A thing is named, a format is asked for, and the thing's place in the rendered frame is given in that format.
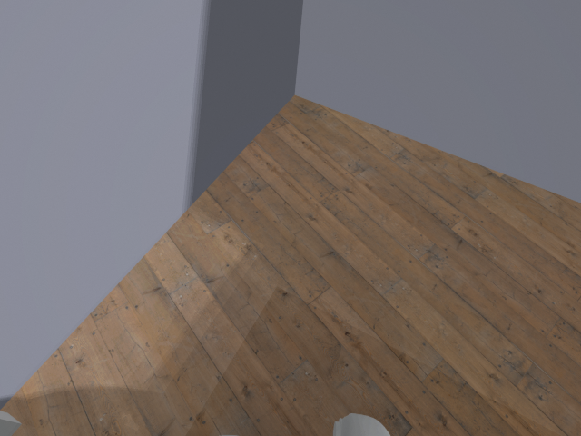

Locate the panel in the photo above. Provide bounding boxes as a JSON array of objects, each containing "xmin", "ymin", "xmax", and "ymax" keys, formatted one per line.
[{"xmin": 0, "ymin": 411, "xmax": 22, "ymax": 436}]

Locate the robot right thigh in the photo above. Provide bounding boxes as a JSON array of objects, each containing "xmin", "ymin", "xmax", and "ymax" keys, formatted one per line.
[{"xmin": 333, "ymin": 414, "xmax": 390, "ymax": 436}]

